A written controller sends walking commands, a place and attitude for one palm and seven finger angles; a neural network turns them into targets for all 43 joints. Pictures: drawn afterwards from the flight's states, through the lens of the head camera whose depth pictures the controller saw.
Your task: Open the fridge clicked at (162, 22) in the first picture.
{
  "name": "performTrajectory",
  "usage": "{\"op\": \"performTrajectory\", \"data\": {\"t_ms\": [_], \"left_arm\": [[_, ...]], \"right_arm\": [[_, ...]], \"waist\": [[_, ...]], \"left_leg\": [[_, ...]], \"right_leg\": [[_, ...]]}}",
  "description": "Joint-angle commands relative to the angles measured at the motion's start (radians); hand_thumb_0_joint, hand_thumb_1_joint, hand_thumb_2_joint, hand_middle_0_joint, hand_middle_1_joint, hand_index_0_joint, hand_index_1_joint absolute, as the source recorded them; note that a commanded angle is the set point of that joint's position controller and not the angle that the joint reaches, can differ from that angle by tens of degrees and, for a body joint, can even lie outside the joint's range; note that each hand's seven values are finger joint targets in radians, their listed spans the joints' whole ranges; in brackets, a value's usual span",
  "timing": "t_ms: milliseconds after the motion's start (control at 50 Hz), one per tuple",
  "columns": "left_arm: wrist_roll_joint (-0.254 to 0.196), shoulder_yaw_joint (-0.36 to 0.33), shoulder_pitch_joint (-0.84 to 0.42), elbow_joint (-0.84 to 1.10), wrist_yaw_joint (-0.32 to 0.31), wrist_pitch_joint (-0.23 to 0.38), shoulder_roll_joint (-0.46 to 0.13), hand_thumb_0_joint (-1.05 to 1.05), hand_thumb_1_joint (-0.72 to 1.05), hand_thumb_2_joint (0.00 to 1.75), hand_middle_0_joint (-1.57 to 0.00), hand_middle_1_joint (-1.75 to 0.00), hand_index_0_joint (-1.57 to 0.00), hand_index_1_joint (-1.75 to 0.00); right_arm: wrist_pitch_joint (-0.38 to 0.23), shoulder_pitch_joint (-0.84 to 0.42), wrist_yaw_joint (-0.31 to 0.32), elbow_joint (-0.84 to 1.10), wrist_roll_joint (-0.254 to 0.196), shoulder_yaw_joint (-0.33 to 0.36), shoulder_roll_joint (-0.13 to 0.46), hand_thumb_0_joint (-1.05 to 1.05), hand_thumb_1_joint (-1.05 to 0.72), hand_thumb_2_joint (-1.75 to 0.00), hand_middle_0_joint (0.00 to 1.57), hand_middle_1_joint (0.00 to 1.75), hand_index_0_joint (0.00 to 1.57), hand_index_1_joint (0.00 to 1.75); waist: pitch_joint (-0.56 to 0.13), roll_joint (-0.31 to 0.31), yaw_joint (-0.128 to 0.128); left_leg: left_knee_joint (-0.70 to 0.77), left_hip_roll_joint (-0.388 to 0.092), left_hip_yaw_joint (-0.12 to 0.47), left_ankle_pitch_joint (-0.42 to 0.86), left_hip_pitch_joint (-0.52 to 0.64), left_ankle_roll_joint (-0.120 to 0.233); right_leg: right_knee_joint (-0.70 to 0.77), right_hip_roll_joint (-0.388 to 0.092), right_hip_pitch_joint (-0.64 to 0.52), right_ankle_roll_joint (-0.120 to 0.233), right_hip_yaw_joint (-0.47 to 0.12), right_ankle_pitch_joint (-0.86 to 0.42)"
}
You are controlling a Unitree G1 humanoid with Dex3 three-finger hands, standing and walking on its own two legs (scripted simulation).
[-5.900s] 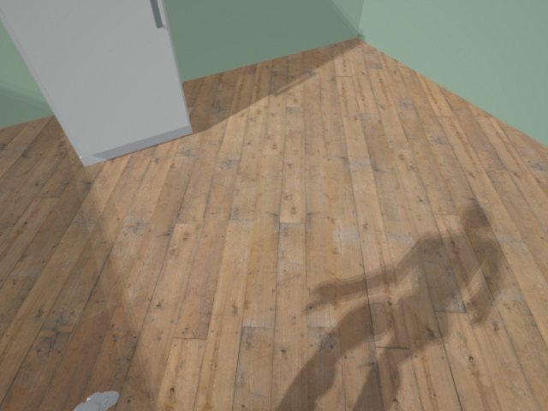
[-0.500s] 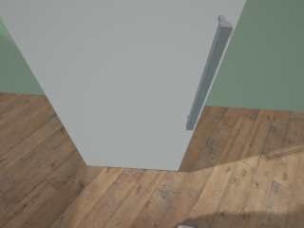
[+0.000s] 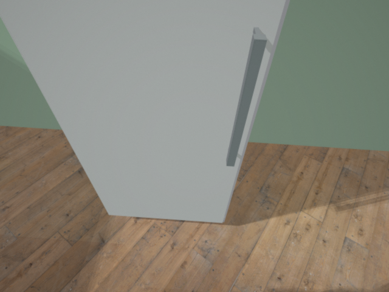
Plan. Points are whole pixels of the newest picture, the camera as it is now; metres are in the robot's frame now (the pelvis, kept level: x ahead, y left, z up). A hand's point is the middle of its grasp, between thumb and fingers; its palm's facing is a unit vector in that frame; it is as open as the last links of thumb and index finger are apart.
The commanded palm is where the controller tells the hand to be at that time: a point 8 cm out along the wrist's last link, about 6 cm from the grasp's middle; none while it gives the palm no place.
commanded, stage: come to a stop and stand still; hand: right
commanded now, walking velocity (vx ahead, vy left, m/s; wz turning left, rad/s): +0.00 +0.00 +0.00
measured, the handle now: (240, 110) +0.53 -0.09 +0.08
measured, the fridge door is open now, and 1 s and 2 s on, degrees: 0 0 0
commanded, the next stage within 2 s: look again from close up in 0.70 s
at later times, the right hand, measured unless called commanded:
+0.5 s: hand out of the picture -0.05 -0.13 -0.18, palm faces +0.04 +0.99 -0.16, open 7.4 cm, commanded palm none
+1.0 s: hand out of the picture +0.03 -0.17 -0.18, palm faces +0.04 +0.98 -0.21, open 7.4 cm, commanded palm none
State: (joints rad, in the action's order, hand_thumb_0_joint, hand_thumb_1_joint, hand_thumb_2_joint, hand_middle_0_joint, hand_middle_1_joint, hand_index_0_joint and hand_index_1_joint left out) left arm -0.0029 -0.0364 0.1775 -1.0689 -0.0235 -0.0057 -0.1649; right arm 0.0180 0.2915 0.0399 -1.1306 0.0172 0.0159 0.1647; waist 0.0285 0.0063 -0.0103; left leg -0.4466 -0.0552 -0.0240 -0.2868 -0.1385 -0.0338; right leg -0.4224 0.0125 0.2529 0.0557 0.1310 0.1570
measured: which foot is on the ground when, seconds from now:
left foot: down 0.00-1.00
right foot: down 0.00-1.00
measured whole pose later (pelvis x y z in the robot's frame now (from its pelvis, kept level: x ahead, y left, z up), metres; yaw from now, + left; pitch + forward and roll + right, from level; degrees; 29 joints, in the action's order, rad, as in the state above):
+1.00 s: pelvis +0.01 +0.01 -0.01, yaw -1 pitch +0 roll +0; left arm 0.01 0.00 0.28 -1.05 -0.01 0.01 -0.17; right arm -0.03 0.30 0.05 -1.04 0.02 0.00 0.16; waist 0.00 0.00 0.00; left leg -0.52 -0.03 -0.04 -0.35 -0.17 -0.02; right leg -0.54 0.00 0.31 0.04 0.08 0.23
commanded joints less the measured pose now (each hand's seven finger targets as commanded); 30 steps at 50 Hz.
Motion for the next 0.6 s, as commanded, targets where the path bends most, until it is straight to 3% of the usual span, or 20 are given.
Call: {"op": "performTrajectory", "data": {"t_ms": [0, 60, 160, 580], "left_arm": [[0.009, -0.007, 0.094, -0.006, 0.006, 0.009, -0.087, 0.00, 0.90, 0.90, -0.20, -0.30, -0.20, -0.30], [0.010, 0.001, 0.110, -0.030, 0.006, 0.008, -0.088, 0.00, 0.90, 0.90, -0.20, -0.30, -0.20, -0.30], [0.014, 0.007, 0.138, -0.052, 0.003, 0.004, -0.076, 0.00, 0.90, 0.90, -0.20, -0.30, -0.20, -0.30], [0.014, 0.006, 0.231, -0.081, -0.006, 0.007, -0.016, 0.00, 0.90, 0.90, -0.20, -0.30, -0.20, -0.30]], "right_arm": [[-0.029, 0.020, 0.003, 0.031, -0.002, 0.002, 0.088, 0.00, -0.90, -0.90, 0.20, 0.30, 0.20, 0.30], [-0.024, 0.039, 0.004, 0.027, -0.004, -0.002, 0.078, 0.00, -0.90, -0.90, 0.20, 0.30, 0.20, 0.30], [-0.019, 0.076, 0.004, 0.016, -0.005, 0.000, 0.068, 0.00, -0.90, -0.90, 0.20, 0.30, 0.20, 0.30], [-0.027, 0.127, 0.008, 0.010, -0.005, 0.003, 0.016, 0.00, -0.90, -0.90, 0.20, 0.30, 0.20, 0.30]], "waist": [[0.031, -0.146, 0.040], [0.071, -0.065, 0.034], [0.096, 0.010, 0.022], [0.086, -0.017, 0.022]], "left_leg": [[0.157, -0.087, 0.088, 0.007, -0.156, 0.049], [0.160, -0.071, 0.081, -0.063, -0.184, 0.043], [0.156, -0.055, 0.073, -0.108, -0.174, 0.046], [0.148, -0.045, 0.077, -0.116, -0.205, 0.058]], "right_leg": [[0.093, -0.123, -0.134, -0.043, -0.141, 0.013], [0.126, -0.126, -0.117, -0.041, -0.152, 0.084], [0.163, -0.129, -0.048, -0.042, -0.173, 0.193], [0.099, -0.126, -0.027, -0.042, -0.161, 0.149]]}}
